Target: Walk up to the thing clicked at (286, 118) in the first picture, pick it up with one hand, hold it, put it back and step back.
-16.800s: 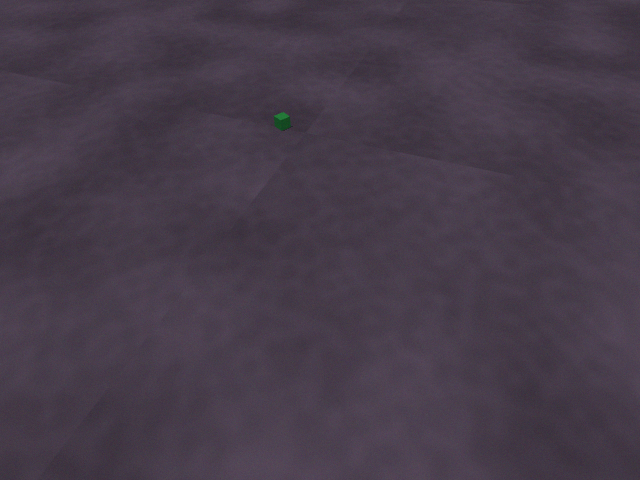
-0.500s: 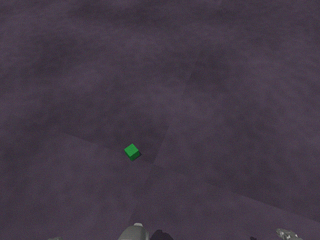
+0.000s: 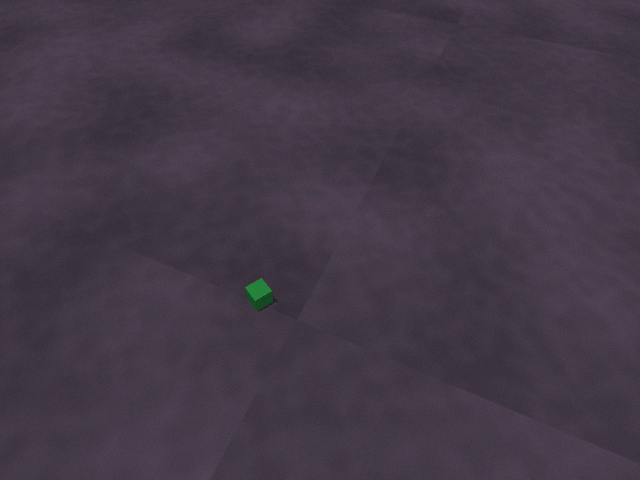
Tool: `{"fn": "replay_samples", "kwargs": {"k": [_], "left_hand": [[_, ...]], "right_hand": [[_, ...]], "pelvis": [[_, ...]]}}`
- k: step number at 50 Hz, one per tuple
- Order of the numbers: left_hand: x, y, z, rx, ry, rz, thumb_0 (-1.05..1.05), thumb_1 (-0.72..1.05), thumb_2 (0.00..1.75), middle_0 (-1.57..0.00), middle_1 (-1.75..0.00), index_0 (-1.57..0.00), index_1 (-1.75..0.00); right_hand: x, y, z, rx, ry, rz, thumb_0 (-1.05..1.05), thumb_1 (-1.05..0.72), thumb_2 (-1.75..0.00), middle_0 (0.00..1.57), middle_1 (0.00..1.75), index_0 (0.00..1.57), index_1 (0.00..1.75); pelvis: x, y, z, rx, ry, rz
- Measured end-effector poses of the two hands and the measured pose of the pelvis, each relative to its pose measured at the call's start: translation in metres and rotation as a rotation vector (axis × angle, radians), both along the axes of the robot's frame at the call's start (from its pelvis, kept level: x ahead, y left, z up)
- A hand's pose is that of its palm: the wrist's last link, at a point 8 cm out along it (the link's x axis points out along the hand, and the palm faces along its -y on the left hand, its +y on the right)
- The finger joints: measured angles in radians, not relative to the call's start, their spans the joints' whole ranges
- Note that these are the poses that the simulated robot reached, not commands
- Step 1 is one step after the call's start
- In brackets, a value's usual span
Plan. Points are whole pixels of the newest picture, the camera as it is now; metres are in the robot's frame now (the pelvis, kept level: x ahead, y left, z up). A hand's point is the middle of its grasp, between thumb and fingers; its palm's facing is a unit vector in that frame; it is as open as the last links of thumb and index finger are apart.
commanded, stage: walk up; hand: left
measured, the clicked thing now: (259, 294) +0.83 +0.23 -0.73
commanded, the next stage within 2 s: stand in 1.22 s
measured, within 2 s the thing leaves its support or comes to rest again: neither
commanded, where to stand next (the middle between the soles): +0.40 -0.01 m, yaw +0 degrees
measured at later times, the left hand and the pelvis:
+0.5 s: hand out of the picture +0.06 +0.28 -0.14, palm faces +0.04 -0.93 -0.37, open 7.4 cm; pelvis +0.00 +0.01 +0.01, yaw +3 degrees
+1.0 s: hand out of the picture +0.14 +0.27 -0.14, palm faces +0.08 -0.94 -0.33, open 7.4 cm; pelvis +0.04 +0.01 +0.01, yaw +4 degrees
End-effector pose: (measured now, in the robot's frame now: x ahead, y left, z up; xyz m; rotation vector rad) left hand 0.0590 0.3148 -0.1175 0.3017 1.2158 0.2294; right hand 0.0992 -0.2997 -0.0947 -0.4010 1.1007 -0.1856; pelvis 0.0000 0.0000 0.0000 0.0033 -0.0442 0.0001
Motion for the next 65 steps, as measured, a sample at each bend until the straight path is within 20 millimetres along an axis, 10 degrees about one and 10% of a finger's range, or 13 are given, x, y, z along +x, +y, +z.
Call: {"fn": "replay_samples", "kwargs": {"k": [11,24,46,65], "left_hand": [[-0.047,-0.005,0.021,0.035,-0.04,0.059,0.01,0.91,0.9,-0.21,-0.3,-0.2,-0.3],[-0.013,0.013,0.012,0.02,-0.02,0.021,0.01,0.91,0.9,-0.2,-0.3,-0.2,-0.3],[0.064,-0.004,0.014,-0.013,-0.112,0.031,0.0,0.91,0.9,-0.2,-0.3,-0.2,-0.3],[0.037,0.0,0.018,-0.004,-0.027,0.051,0.0,0.91,0.9,-0.2,-0.3,-0.2,-0.3]], "right_hand": [[-0.026,-0.009,-0.012,0.046,0.046,0.008,0.0,-0.9,-0.9,0.21,0.3,0.21,0.3],[-0.048,0.009,-0.005,0.038,0.099,-0.027,0.0,-0.9,-0.9,0.21,0.3,0.21,0.3],[0.044,0.021,-0.005,0.052,0.038,0.015,0.0,-0.9,-0.9,0.21,0.3,0.21,0.3],[0.057,0.028,-0.002,0.073,0.029,0.02,0.0,-0.9,-0.9,0.21,0.3,0.21,0.3]], "pelvis": [[-0.017,-0.001,0.005,-0.017,-0.013,0.051],[-0.006,0.007,0.008,0.004,0.007,0.052],[0.038,0.007,0.01,-0.009,0.011,0.069],[0.033,0.01,0.018,-0.005,-0.002,0.066]]}}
